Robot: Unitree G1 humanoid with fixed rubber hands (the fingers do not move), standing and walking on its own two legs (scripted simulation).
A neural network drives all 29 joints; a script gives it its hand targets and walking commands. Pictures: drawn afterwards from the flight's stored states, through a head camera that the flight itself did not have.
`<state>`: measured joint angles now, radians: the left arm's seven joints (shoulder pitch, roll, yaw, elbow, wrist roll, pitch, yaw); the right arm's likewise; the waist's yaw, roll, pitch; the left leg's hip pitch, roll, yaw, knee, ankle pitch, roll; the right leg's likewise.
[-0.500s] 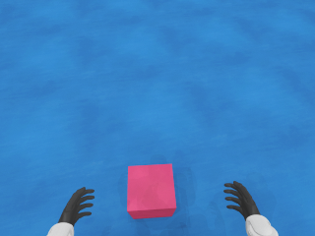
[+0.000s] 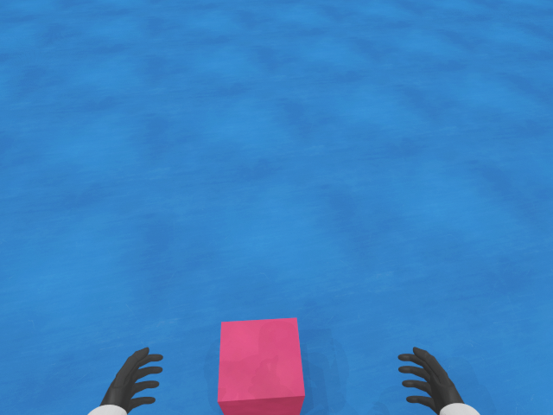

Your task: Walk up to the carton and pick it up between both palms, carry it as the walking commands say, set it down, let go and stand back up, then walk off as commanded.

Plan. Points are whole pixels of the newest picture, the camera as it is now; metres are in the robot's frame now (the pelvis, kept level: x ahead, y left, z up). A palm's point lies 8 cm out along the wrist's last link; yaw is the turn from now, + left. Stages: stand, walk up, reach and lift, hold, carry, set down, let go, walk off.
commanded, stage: stand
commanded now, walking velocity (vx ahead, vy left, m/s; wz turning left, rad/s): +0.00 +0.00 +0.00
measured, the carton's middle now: (261, 372) +0.36 +0.04 -0.62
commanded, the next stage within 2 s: walk off in 1.82 s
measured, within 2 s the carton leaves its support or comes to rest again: neither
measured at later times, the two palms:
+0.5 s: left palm out of the picture +0.11 +0.26 -0.11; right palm out of the picture +0.11 -0.26 -0.12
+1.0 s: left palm out of the picture +0.01 +0.24 -0.14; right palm out of the picture +0.03 -0.24 -0.14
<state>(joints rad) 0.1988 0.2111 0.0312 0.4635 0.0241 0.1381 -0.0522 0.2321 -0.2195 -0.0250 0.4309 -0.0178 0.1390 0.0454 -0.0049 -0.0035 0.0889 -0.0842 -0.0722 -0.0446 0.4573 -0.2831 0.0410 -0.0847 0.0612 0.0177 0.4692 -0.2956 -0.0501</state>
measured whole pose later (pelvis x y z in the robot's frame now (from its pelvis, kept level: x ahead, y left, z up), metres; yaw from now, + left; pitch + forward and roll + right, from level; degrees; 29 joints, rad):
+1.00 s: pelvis +0.04 +0.00 +0.00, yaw +3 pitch +0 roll +0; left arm 0.39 0.22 -0.04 0.97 0.02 0.00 0.05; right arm 0.36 -0.20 0.03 1.06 -0.02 0.00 -0.04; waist 0.01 -0.01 -0.03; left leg -0.15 -0.08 -0.09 0.48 -0.33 0.04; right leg -0.12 0.05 -0.04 0.46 -0.35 -0.06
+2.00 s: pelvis +0.01 -0.03 +0.00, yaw +4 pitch -1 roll +0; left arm 0.40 0.13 -0.06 1.15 0.02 -0.02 0.05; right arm 0.35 -0.13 0.06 1.20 0.00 0.01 -0.06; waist 0.00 0.00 0.00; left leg -0.16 -0.05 -0.10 0.45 -0.27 0.00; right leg -0.12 0.07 -0.07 0.43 -0.29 -0.09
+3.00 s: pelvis -0.05 +0.00 -0.01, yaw -44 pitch +1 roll +0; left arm 0.15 0.29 0.08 0.69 0.01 0.04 0.00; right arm 0.26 -0.33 -0.08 0.76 -0.02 0.04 -0.01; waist -0.03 0.06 0.07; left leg -0.49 0.18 0.11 1.13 -0.52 -0.13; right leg -0.34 0.02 -0.04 0.61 -0.30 -0.04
